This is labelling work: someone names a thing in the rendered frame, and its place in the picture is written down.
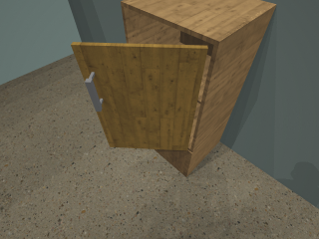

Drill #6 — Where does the handle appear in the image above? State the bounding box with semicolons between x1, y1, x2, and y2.
85;72;104;112

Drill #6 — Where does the cupboard door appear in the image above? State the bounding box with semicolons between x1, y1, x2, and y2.
71;42;208;151

